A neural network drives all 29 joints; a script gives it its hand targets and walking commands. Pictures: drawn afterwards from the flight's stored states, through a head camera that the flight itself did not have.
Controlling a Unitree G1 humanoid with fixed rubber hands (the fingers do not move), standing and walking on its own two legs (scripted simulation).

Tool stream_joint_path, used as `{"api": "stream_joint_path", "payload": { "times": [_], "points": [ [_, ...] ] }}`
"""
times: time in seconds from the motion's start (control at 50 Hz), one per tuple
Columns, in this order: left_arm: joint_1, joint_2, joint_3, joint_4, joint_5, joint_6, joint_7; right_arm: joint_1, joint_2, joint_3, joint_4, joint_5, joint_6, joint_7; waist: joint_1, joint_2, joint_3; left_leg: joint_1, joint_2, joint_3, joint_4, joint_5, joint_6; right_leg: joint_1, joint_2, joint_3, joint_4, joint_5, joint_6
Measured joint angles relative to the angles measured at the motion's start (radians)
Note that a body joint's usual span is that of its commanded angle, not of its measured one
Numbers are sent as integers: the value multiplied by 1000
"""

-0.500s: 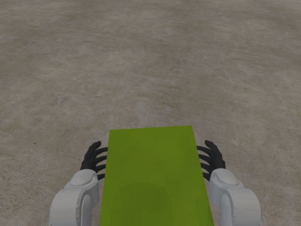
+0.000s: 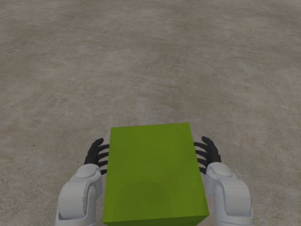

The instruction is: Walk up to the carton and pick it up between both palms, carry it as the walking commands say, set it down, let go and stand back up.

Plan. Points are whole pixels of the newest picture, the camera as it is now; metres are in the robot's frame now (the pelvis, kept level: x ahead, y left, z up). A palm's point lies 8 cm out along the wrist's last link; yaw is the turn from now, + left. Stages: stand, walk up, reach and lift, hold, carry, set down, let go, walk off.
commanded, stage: carry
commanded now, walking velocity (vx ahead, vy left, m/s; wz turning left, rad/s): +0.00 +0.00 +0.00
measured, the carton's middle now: (153, 182) +0.27 -0.01 -0.01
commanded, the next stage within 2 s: hold in 0.64 s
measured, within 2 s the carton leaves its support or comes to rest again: neither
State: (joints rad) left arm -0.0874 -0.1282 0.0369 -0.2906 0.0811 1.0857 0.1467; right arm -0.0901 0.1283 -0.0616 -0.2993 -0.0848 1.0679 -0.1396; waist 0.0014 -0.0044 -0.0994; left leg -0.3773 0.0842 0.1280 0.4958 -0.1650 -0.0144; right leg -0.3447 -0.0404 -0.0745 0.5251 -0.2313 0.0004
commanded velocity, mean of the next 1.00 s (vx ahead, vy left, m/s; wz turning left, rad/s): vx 0.00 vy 0.00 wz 0.00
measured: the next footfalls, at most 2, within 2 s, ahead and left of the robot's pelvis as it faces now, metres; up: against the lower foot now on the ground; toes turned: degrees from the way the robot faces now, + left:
none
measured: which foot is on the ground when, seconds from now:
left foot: down 0.00-1.00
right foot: down 0.00-1.00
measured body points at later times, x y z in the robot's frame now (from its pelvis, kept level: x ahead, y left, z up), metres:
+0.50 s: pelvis +0.02 +0.00 +0.00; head +0.01 +0.00 +0.45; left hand +0.30 +0.14 +0.05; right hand +0.30 -0.15 +0.06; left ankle +0.05 +0.13 -0.73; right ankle +0.02 -0.12 -0.73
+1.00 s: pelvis -0.01 +0.00 +0.01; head -0.03 +0.00 +0.46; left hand +0.29 +0.15 +0.05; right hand +0.30 -0.14 +0.04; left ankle +0.05 +0.13 -0.73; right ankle +0.02 -0.12 -0.73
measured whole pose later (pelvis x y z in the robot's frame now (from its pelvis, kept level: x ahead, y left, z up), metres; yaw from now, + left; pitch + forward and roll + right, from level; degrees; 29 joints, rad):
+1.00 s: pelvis -0.01 +0.00 +0.01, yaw +0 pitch -9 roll +0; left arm -0.24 -0.15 0.15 0.17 0.22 0.74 0.06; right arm -0.24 0.15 -0.16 0.19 -0.21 0.72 -0.07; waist 0.03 -0.01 0.09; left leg -0.11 0.05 0.07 0.40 -0.14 -0.02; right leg -0.07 -0.04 -0.08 0.43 -0.21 0.00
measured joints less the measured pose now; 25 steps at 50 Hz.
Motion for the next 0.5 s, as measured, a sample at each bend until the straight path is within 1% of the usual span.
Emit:
{"api": "stream_joint_path", "payload": {
  "times": [0.24, 0.5],
  "points": [
    [-17, -1, 15, 95, 13, -93, -10, -20, 1, -13, 99, -9, -94, 9, -1, 2, 14, 14, 2, -4, 16, -24, -5, 18, 1, -3, 11, -23, -1],
    [-13, 0, 20, 136, 15, -152, -13, -15, 1, -14, 145, -9, -157, 12, -1, 6, 10, 15, 4, -5, 32, -42, -5, 24, 2, -4, 16, -35, 0]
  ]
}}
